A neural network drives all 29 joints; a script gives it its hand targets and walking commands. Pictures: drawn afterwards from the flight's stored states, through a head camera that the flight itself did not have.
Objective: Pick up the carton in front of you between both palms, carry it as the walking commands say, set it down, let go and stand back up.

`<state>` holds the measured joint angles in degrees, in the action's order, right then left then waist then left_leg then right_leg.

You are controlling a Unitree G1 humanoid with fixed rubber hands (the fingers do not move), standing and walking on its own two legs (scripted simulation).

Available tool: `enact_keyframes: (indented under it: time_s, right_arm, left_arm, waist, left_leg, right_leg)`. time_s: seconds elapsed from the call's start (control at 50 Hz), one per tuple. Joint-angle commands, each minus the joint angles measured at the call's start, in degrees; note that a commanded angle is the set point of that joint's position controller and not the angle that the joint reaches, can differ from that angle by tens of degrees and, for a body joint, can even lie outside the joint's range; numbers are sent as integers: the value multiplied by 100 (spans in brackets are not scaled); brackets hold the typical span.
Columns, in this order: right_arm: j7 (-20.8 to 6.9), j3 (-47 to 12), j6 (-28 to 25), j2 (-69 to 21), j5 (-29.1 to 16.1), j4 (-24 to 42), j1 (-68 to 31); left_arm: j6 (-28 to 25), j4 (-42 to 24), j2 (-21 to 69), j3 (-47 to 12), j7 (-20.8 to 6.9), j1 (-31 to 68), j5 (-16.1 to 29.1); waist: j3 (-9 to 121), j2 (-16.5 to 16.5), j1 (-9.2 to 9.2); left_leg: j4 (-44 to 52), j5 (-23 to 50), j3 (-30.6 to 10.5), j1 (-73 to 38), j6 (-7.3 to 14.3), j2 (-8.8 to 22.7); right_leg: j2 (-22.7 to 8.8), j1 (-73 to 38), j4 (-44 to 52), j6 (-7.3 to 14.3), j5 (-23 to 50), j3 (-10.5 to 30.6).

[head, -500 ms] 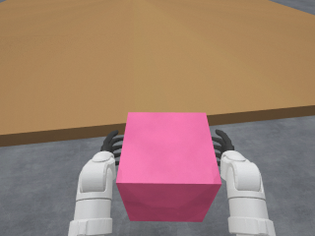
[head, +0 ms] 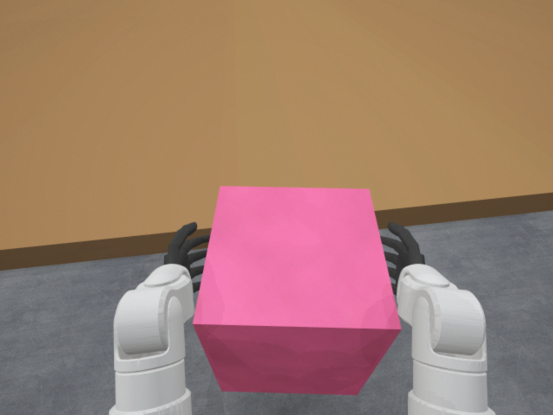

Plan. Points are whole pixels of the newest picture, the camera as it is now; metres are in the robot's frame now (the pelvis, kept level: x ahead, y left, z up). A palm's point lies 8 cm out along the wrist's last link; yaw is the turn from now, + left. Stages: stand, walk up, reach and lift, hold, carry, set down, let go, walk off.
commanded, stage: carry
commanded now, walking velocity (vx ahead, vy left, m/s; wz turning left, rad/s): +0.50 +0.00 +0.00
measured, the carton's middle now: (291, 295) +0.28 +0.01 +0.02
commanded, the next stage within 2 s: none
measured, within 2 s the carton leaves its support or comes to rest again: neither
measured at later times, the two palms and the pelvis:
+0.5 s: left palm (230, 143) +0.57 +0.14 +0.08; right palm (378, 138) +0.61 -0.16 +0.07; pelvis +0.32 -0.04 +0.01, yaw +4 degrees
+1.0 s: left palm (235, 37) +0.89 +0.16 +0.16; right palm (358, 39) +0.89 -0.14 +0.16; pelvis +0.50 +0.00 +0.00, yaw +1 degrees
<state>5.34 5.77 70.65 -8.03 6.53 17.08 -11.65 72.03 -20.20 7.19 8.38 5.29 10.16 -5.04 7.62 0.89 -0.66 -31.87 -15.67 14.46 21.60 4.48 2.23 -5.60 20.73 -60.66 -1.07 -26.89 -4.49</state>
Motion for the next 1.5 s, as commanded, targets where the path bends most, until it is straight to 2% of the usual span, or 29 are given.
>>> enact_keyframes:
  time_s: [0.0, 0.12, 0.22, 0.28, 0.3, 0.32, 0.34, 0.4, 0.42, 0.56, 0.66, 0.7, 0.72, 0.74, 0.76, 0.82, 0.9, 1.0, 1.14, 1.18, 1.2, 1.22, 1.24, 1.28, 1.3, 1.32, 1.34, 1.4, 1.48]
  right_arm:
    - [-1346, -3905, 30, -5152, -2276, 564, -2678]
    - [-1531, -4152, -82, -5161, -2572, 727, -2611]
    - [-1590, -4068, -82, -4936, -2446, 478, -2215]
    - [-1593, -4076, -88, -4883, -2385, 454, -2220]
    - [-1592, -4073, -98, -4844, -2356, 443, -2245]
    - [-1584, -4124, -80, -4869, -2380, 525, -2388]
    - [-1580, -4153, -92, -4837, -2392, 647, -2520]
    - [-1565, -4210, -252, -5241, -2448, 679, -2674]
    - [-1543, -4210, -298, -5352, -2441, 640, -2618]
    - [-1284, -4242, -435, -5163, -2144, 759, -2164]
    - [-1252, -4231, -187, -4379, -2403, 1025, -3326]
    - [-1233, -4049, -17, -3851, -2497, 762, -3973]
    - [-1205, -3851, 53, -3605, -2458, 475, -4344]
    - [-1165, -3686, 108, -3520, -2497, 83, -4433]
    - [-1134, -3559, 147, -3541, -2579, -118, -4718]
    - [-1049, -3340, 258, -3787, -2786, -458, -5910]
    - [-944, -2925, 388, -4138, -2889, -1153, -6882]
    - [-922, -2518, 449, -4837, -2876, -1784, -7939]
    - [-949, -2309, 236, -5734, -2580, -2269, -8057]
    - [-999, -2436, 134, -5961, -2608, -2181, -7954]
    - [-1020, -2519, 78, -6017, -2644, -2129, -7847]
    - [-1028, -2640, 19, -6066, -2692, -2026, -7798]
    - [-1020, -2735, -26, -6033, -2729, -1910, -7714]
    - [-986, -2963, -126, -6026, -2736, -1660, -7550]
    - [-969, -3062, -182, -6003, -2738, -1559, -7467]
    - [-980, -3228, -170, -5997, -2775, -1395, -7626]
    - [-984, -3343, -178, -6009, -2837, -1341, -7613]
    - [-977, -3550, -227, -5887, -2934, -1216, -7515]
    - [-994, -3493, -242, -5654, -2861, -1330, -7002]
  left_arm:
    - [-20, -240, 5034, -4268, -1545, 2953, 2395]
    - [-256, -195, 5207, -4220, -1344, 2434, 1957]
    - [-235, -160, 5073, -4210, -1324, 2213, 1853]
    - [-249, -36, 5072, -4198, -1392, 2151, 1901]
    - [-258, 3, 5053, -4178, -1424, 2144, 1919]
    - [-285, 48, 4958, -4126, -1452, 2231, 1885]
    - [-337, 169, 5108, -4183, -1474, 2207, 1958]
    - [-465, -267, 5521, -4361, -1516, 2609, 2224]
    - [-493, -346, 5566, -4399, -1517, 2701, 2264]
    - [-499, -571, 5113, -4440, -1617, 2417, 2389]
    - [-354, -570, 4313, -4266, -1454, 3365, 2318]
    - [-218, -301, 3804, -4117, -1324, 3922, 2232]
    - [-101, -189, 3704, -4101, -1251, 4348, 2300]
    - [10, -31, 3621, -4004, -1192, 4675, 2379]
    - [80, 173, 3621, -3921, -1152, 5139, 2472]
    - [179, 756, 3854, -3639, -1050, 6257, 2689]
    - [320, 1547, 4356, -3284, -1000, 7185, 2862]
    - [362, 2299, 5025, -2670, -1048, 7960, 2796]
    - [157, 2849, 5699, -2242, -1208, 7990, 2489]
    - [34, 2592, 5785, -2371, -1227, 7997, 2439]
    - [-19, 2429, 5801, -2462, -1221, 7968, 2411]
    - [-62, 2294, 5847, -2555, -1208, 7906, 2376]
    - [-97, 2207, 5804, -2601, -1191, 7765, 2361]
    - [-146, 2009, 5697, -2710, -1159, 7416, 2315]
    - [-160, 1875, 5637, -2777, -1162, 7291, 2316]
    - [-228, 1830, 5530, -2884, -1141, 7383, 2283]
    - [-253, 1797, 5412, -2964, -1139, 7280, 2256]
    - [-321, 1392, 5295, -3260, -1160, 7231, 2374]
    - [-345, 1253, 5172, -3443, -1176, 6958, 2399]
  waist:
    - [1185, -245, 184]
    - [916, -745, 163]
    - [490, -1067, 185]
    - [918, -895, 25]
    - [1259, -630, -83]
    - [1761, 594, -117]
    - [1801, 1606, -142]
    - [1426, 166, -41]
    - [1428, 86, -31]
    - [1362, 871, -1]
    - [1134, 624, 13]
    - [1249, 108, 42]
    - [1628, -604, 35]
    - [1881, -1167, 150]
    - [1835, -1115, 167]
    - [1969, -794, 6]
    - [2471, -409, 42]
    - [2497, -671, 82]
    - [2514, 660, 49]
    - [2500, 295, 190]
    - [2637, -163, 323]
    - [2630, -889, 412]
    - [2586, -1112, 407]
    - [2682, -726, 92]
    - [2678, -627, -32]
    - [2526, 703, -81]
    - [2427, 1311, -98]
    - [2179, 1128, -276]
    - [2164, 867, -298]
  left_leg:
    - [1827, 1039, -2907, -2888, 589, 2003]
    - [1959, 2237, -1158, -2731, 279, 1267]
    - [1814, 3035, -599, -2544, 90, 1135]
    - [219, 3978, 17, -2087, -211, 849]
    - [-817, 3072, -30, -1304, -345, 727]
    - [-2628, 1300, -208, 190, -615, 305]
    - [-3790, -1044, -733, 1457, -617, -302]
    - [-4071, -585, -1409, 1552, -302, 436]
    - [-3558, -368, -1418, 1308, -313, 532]
    - [-733, 332, -550, 541, -461, -28]
    - [774, 2244, -272, -600, -423, -91]
    - [841, 3879, -917, -1822, -334, 591]
    - [243, 5719, -1603, -2648, 177, 1321]
    - [312, 5251, -2111, -2833, 603, 1606]
    - [529, 4672, -2233, -2651, 681, 1611]
    - [192, 4696, -1521, -2610, 300, 1082]
    - [-249, 5728, -1217, -2629, 220, 854]
    - [-251, 6816, -1273, -3256, 498, 950]
    - [168, 2689, -313, -1203, 26, -4]
    - [306, 4081, -519, -2286, 157, 198]
    - [73, 5844, -973, -3368, 454, 636]
    - [-101, 7420, -1598, -4405, 847, 1154]
    - [-74, 7652, -1785, -4701, 1024, 1416]
    - [-300, 5921, -1169, -3454, 552, 1140]
    - [-218, 3987, -1015, -1997, 172, 900]
    - [-405, 1584, -596, -792, -221, 436]
    - [-607, -229, -543, 163, -407, 77]
    - [-1601, -1183, -747, 1589, -398, -245]
    - [-833, -530, -845, 1524, -413, -381]
  right_leg:
    - [-330, 2411, -534, 156, 553, 325]
    - [54, 1776, 1765, 36, 1685, -356]
    - [330, 832, 3058, 210, 2530, -889]
    - [804, -1104, 3473, 322, 2177, -1403]
    - [463, -2282, 3409, 323, 1791, -1002]
    - [-1280, -3491, 3935, 962, 399, 1705]
    - [-2030, -3871, 4861, 1524, 497, 3599]
    - [-1685, -2803, 4477, 1212, 3608, 1748]
    - [-1535, -2526, 4511, 1018, 3899, 1210]
    - [-837, -2319, 4127, 733, 5562, -552]
    - [-566, -1759, 3291, 459, 4411, -900]
    - [-331, -955, 2652, 195, 2658, -733]
    - [-65, -507, 2351, 25, 1087, -449]
    - [65, -216, 2241, 2, 169, -292]
    - [99, -191, 2321, -5, -34, -199]
    - [93, -800, 3507, 10, 1063, -59]
    - [6, -1265, 2753, -43, 3040, -86]
    - [319, -671, 3366, -7, 1621, -135]
    - [-335, -2635, 2489, 73, 7175, 26]
    - [-181, -1585, 1939, -45, 5998, -57]
    - [-7, -480, 1652, -164, 4244, -26]
    - [338, 815, 1774, -165, 748, 58]
    - [330, 1171, 2422, -103, -533, 289]
    - [226, -551, 4449, 42, 1336, 173]
    - [-27, -1848, 4241, 136, 2784, 304]
    - [-716, -2613, 3187, 278, 6511, 803]
    - [-982, -3272, 2911, 630, 8279, 942]
    - [-1061, -4266, 2763, 972, 9175, 1155]
    - [-769, -4519, 2567, 963, 8264, 825]
